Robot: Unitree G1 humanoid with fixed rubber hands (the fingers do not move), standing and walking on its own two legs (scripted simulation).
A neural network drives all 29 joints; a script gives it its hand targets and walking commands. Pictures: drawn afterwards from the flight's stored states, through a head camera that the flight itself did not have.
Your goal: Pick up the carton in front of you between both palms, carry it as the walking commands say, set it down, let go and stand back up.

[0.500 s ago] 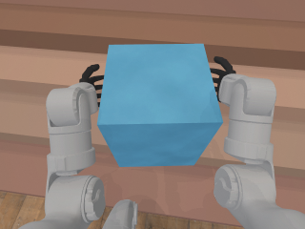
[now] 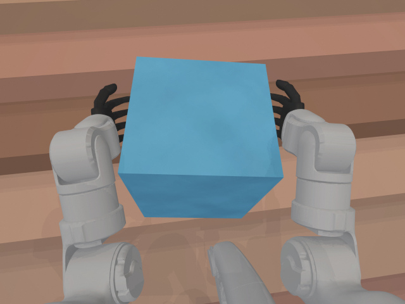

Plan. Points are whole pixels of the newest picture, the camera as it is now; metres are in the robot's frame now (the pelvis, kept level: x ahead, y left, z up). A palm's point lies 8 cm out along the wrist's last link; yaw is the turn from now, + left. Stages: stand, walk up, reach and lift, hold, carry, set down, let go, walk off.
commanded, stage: carry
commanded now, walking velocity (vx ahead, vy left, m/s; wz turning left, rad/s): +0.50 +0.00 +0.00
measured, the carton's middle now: (197, 150) +0.39 -0.05 +0.05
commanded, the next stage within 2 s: none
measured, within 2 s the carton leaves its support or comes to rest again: neither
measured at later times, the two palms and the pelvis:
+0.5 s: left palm out of the picture +0.69 +0.19 +0.35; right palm out of the picture +0.75 -0.10 +0.35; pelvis +0.33 -0.02 +0.14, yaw +2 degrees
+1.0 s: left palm out of the picture +1.03 +0.15 +0.46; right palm out of the picture +1.01 -0.15 +0.47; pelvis +0.63 +0.01 +0.27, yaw +1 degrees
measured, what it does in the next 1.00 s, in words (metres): climbs: right foot 0.13 m higher, then left foot 0.13 m higher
